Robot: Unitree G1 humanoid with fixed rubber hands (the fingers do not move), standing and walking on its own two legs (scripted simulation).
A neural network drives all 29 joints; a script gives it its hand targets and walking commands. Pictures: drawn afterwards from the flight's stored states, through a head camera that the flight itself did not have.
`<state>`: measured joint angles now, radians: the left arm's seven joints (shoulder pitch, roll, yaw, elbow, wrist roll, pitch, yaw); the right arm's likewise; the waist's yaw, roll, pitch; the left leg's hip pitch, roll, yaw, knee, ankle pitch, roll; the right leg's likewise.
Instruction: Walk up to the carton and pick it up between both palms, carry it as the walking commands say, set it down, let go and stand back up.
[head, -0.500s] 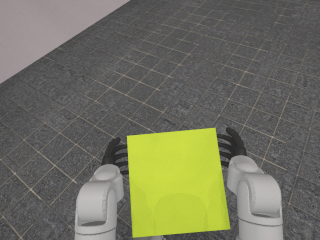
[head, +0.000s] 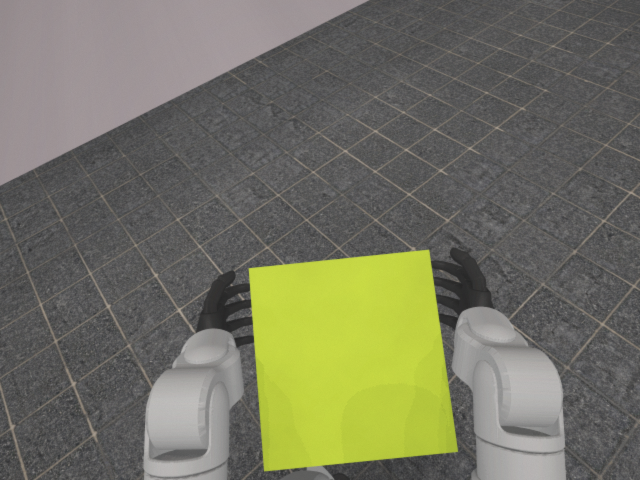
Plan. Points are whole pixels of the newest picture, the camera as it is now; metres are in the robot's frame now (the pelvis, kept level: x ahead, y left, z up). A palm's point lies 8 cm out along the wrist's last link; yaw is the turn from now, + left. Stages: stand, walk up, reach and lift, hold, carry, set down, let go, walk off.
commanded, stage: carry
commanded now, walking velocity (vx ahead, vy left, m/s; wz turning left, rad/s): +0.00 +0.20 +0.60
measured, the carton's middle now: (343, 343) +0.32 +0.00 -0.05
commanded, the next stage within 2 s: none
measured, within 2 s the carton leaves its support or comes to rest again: neither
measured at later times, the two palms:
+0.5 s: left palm out of the picture +0.17 +0.38 +0.08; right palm (226, 343) +0.27 +0.12 +0.09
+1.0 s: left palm out of the picture +0.05 +0.54 +0.10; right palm (14, 436) +0.18 +0.29 +0.11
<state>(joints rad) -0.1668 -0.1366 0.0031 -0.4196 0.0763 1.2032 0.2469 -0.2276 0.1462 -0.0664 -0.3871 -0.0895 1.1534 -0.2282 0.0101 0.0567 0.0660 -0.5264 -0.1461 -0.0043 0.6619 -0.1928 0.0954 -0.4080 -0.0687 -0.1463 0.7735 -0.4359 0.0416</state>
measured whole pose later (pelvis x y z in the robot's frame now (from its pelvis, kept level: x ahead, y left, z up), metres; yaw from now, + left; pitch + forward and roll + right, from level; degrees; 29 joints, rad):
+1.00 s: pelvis -0.13 +0.31 +0.02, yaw +23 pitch +1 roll -2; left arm -0.15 -0.13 0.00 -0.40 0.07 1.28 0.26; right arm -0.21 0.14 -0.05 -0.35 -0.09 1.22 -0.23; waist 0.01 0.02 0.00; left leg -0.38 -0.02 -0.05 0.62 -0.25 0.04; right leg -0.36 -0.10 -0.15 0.88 -0.52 0.07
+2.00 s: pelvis -0.15 +0.31 +0.02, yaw +25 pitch +2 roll +0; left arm -0.19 -0.14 0.08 0.13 0.13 0.88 0.18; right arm -0.22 0.14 -0.12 0.17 -0.20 0.82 -0.15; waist 0.02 0.02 -0.10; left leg -0.40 -0.09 -0.05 0.54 -0.16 0.06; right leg -0.31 -0.01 -0.15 0.58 -0.30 -0.05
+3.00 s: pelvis -0.14 +0.31 +0.01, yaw +25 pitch +1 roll +0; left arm -0.18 -0.14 0.11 0.22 0.14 0.73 0.13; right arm -0.23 0.14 -0.13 0.25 -0.24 0.70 -0.14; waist 0.02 0.02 -0.10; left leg -0.41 -0.09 -0.05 0.60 -0.22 0.05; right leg -0.31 -0.01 -0.15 0.63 -0.35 -0.06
